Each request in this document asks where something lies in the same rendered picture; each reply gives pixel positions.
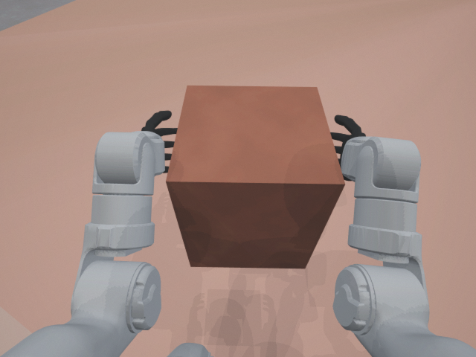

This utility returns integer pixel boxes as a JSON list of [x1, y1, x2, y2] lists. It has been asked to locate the carton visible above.
[[166, 86, 345, 268]]

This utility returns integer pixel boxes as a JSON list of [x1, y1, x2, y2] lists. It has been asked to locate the robot left hand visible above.
[[141, 111, 178, 173]]

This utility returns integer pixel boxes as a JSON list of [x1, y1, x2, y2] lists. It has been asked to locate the robot right hand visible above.
[[330, 115, 366, 181]]

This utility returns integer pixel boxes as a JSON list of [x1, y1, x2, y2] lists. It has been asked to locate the robot left upper arm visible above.
[[0, 260, 161, 357]]

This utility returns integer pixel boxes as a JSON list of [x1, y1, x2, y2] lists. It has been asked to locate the right robot forearm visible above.
[[341, 136, 429, 320]]

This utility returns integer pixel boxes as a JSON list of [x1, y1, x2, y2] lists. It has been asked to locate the robot right upper arm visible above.
[[332, 264, 476, 357]]

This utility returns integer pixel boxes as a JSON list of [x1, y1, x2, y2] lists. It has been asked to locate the left robot forearm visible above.
[[71, 131, 165, 315]]

